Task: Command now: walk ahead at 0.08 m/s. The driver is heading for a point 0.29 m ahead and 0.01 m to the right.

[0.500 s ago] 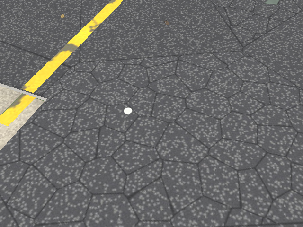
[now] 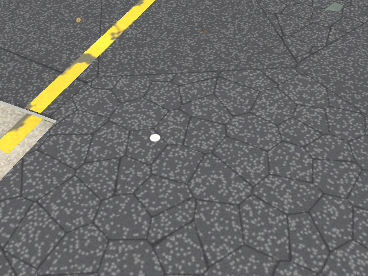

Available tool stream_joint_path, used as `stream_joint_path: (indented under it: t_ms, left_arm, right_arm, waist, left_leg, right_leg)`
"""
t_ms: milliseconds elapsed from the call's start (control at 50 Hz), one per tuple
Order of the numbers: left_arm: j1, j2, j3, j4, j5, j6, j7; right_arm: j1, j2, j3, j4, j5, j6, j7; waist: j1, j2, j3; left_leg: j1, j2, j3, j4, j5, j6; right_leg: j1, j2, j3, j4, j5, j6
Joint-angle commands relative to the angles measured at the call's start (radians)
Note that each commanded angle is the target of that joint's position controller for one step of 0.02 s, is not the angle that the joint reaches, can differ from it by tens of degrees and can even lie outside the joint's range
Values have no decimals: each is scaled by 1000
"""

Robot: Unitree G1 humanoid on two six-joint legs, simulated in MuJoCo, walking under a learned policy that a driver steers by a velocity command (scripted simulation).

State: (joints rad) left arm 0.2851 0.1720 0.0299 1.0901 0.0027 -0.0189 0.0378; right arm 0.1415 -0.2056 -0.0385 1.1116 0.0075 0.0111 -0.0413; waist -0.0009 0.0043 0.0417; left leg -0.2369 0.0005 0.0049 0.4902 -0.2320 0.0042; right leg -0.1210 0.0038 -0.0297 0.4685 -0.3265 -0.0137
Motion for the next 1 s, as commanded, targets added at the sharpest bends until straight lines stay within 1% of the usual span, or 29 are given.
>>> stream_joint_path:
  t_ms: [20,60,80,100,140,180,200,240,260,280,300,320,340,360,400,420,460,480,540,580,620,640,660,680,700,720,760,880,1000]
  left_arm:
    - [103,96,20,5,-7,0,6]
    - [110,145,36,-11,-20,-2,12]
    - [144,174,45,-12,-27,-12,12]
    - [146,210,59,-14,-32,-24,12]
    - [141,190,58,-25,-20,-51,7]
    - [114,180,58,-42,-28,-62,-4]
    - [92,183,59,-50,-34,-60,-8]
    - [62,190,59,-63,-35,-50,-17]
    - [40,185,54,-73,-29,-51,-17]
    - [7,134,39,-103,-19,-55,-14]
    - [27,63,22,-125,-19,-69,-6]
    - [45,88,30,-115,-39,-76,-7]
    - [43,107,34,-109,-43,-76,-12]
    - [38,116,40,-103,-33,-73,-12]
    - [15,131,57,-103,-25,-56,-8]
    - [12,112,56,-103,-25,-47,-10]
    - [-26,69,46,-116,-25,-33,-10]
    - [-65,55,39,-128,-23,-31,-8]
    - [-141,74,32,-148,-21,-16,-6]
    - [-149,93,35,-144,-22,-4,-8]
    - [-132,108,39,-130,-7,-3,-8]
    - [-114,149,51,-121,4,-3,-5]
    - [-93,200,62,-119,5,-3,1]
    - [-108,182,56,-106,0,-2,-2]
    - [-129,126,48,-106,-12,0,-11]
    - [-152,114,47,-102,-15,0,-15]
    - [-193,123,50,-111,-9,-5,-19]
    - [-190,125,53,-79,-12,-8,-17]
    - [-198,122,52,-60,-12,6,-11]
  right_arm:
    - [40,-87,-16,-5,4,-3,-3]
    - [13,-91,-21,-20,10,-14,-1]
    - [-26,-77,-18,-42,12,-31,5]
    - [-53,-59,-14,-61,18,-49,13]
    - [-85,-69,-17,-85,27,-79,30]
    - [-75,-78,-20,-94,36,-98,42]
    - [-51,-74,-23,-85,36,-104,46]
    - [127,-71,-39,-4,29,-102,50]
    - [230,-95,-55,27,23,-95,47]
    - [346,-190,-80,38,14,-95,38]
    - [419,-252,-79,41,-4,-102,47]
    - [340,-188,-54,26,-11,-118,46]
    - [250,-148,-40,-7,-6,-125,46]
    - [181,-130,-30,-28,-4,-124,51]
    - [141,-83,-11,-39,-4,-110,48]
    - [162,-71,-3,-29,-15,-106,43]
    - [168,-77,7,-22,-28,-102,28]
    - [156,-99,7,-25,-31,-99,21]
    - [168,-153,-5,-22,-20,-83,11]
    - [162,-139,-5,-19,-7,-75,13]
    - [146,-121,-5,-14,9,-69,18]
    - [184,-115,-8,-4,5,-70,21]
    - [225,-111,-11,-2,-16,-74,23]
    - [338,-36,1,24,-22,-68,21]
    - [310,-37,3,27,-19,-58,14]
    - [265,-58,-1,16,-13,-46,11]
    - [232,-78,-4,10,-11,-29,3]
    - [225,-79,-2,17,-12,-18,4]
    - [229,-67,2,26,-12,-12,2]
  waist:
    - [1,-35,-14]
    - [19,-92,70]
    - [40,-138,109]
    - [44,-184,151]
    - [43,-158,188]
    - [25,-129,161]
    - [6,-118,139]
    - [-67,-102,65]
    - [-114,-70,27]
    - [-150,152,-20]
    - [-143,333,-97]
    - [-86,192,-63]
    - [-49,119,-26]
    - [-19,68,-25]
    - [3,71,-9]
    - [8,84,-15]
    - [24,81,-23]
    - [22,80,-28]
    - [0,95,-62]
    - [3,96,-54]
    - [31,61,-37]
    - [26,10,-48]
    - [-5,-48,-83]
    - [-61,-135,-135]
    - [-36,-107,-116]
    - [-31,-86,-87]
    - [-26,-40,-72]
    - [-22,-18,-102]
    - [-19,-3,-69]
  left_leg:
    - [72,-8,11,-10,-45,41]
    - [-83,-42,47,83,-313,48]
    - [-176,-42,66,172,-292,48]
    - [-245,-14,58,271,-225,56]
    - [-379,54,-2,380,-258,79]
    - [-373,81,-7,286,-279,93]
    - [-268,63,30,184,-230,92]
    - [106,-39,131,59,-25,64]
    - [238,-39,97,38,10,66]
    - [339,165,-216,-107,25,138]
    - [417,383,-618,-263,228,286]
    - [350,416,-605,-230,344,309]
    - [284,383,-446,-192,470,278]
    - [232,328,-317,-187,529,235]
    - [161,240,-160,-212,587,172]
    - [145,215,-117,-213,651,161]
    - [129,186,-54,-201,757,161]
    - [116,178,-32,-193,781,160]
    - [108,192,-31,-167,801,172]
    - [98,205,-52,-156,728,178]
    - [69,179,-52,-115,589,148]
    - [56,138,-42,-84,478,113]
    - [7,78,-9,-46,310,77]
    - [-53,43,11,-59,111,36]
    - [-40,27,27,-61,29,15]
    - [-42,18,32,-66,6,5]
    - [-24,18,31,-62,64,8]
    - [48,40,23,-48,167,14]
    - [31,44,24,-64,109,16]
  right_leg:
    - [-107,-33,41,-112,-57,-36]
    - [-138,-107,160,-177,-406,-107]
    - [-118,-195,282,-247,-509,-156]
    - [-110,-299,414,-306,-534,-211]
    - [-50,-370,486,-319,-390,-245]
    - [8,-336,395,-282,-242,-205]
    - [-28,-291,317,-259,-188,-177]
    - [-214,-188,176,-155,-81,-135]
    - [-276,-139,113,-16,116,-102]
    - [-394,-22,-21,340,158,-19]
    - [-543,78,8,640,-246,24]
    - [-573,25,125,814,-272,12]
    - [-577,-15,126,854,-202,-5]
    - [-548,-55,101,815,-128,-14]
    - [-477,-88,64,689,-32,-18]
    - [-439,-82,49,638,8,-13]
    - [-382,-78,38,460,63,6]
    - [-345,-71,31,363,86,14]
    - [-255,-45,3,214,115,25]
    - [-210,-44,5,154,153,11]
    - [-117,-40,6,7,285,-24]
    - [-44,-70,47,-34,482,-44]
    - [57,-125,97,11,720,-72]
    - [137,-170,134,74,770,-150]
    - [98,-161,146,72,688,-159]
    - [58,-135,136,63,606,-139]
    - [13,-108,113,69,589,-112]
    - [-2,-87,87,82,617,-104]
    - [-18,-73,76,65,516,-94]
